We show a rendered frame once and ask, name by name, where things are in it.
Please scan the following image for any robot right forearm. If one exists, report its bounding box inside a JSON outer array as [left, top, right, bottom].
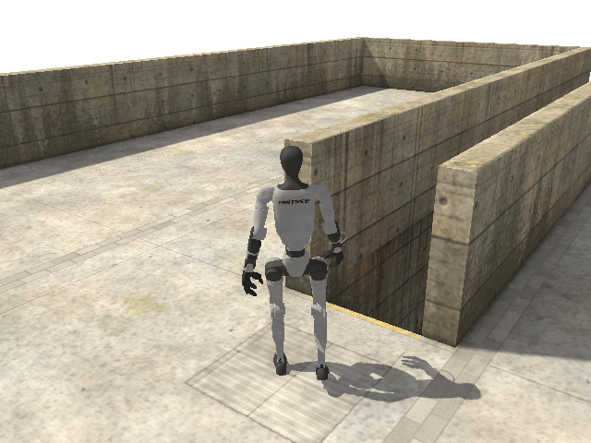
[[327, 220, 343, 253]]

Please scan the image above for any left robot upper arm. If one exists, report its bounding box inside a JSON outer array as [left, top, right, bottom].
[[252, 186, 274, 240]]

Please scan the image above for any right robot hand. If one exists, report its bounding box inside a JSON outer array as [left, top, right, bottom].
[[322, 249, 344, 268]]

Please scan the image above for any robot left forearm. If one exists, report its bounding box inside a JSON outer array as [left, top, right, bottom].
[[243, 226, 261, 272]]

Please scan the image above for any left robot hand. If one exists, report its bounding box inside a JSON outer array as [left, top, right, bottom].
[[242, 270, 263, 296]]

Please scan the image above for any right robot upper arm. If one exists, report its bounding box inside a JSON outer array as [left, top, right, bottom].
[[312, 185, 337, 234]]

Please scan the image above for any robot left shin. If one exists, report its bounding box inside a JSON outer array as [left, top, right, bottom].
[[270, 304, 284, 363]]

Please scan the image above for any humanoid robot head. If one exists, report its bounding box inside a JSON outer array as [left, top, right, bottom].
[[277, 146, 308, 190]]

